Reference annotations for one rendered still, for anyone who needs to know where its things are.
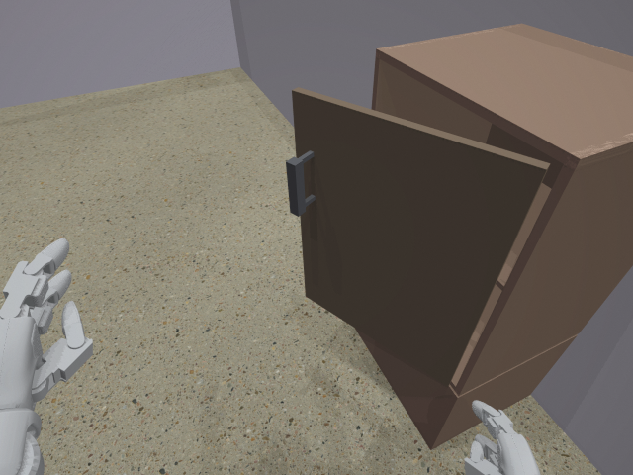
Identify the robot left hand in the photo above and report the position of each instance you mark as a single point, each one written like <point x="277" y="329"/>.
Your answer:
<point x="24" y="316"/>

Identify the cupboard door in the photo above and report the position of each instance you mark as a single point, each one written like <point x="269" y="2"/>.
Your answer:
<point x="410" y="228"/>

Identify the robot right hand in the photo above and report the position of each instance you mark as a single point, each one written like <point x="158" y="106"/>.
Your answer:
<point x="510" y="456"/>

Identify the handle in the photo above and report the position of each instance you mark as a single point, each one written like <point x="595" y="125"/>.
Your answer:
<point x="296" y="184"/>

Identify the robot left forearm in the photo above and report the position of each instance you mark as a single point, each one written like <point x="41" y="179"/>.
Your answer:
<point x="19" y="451"/>

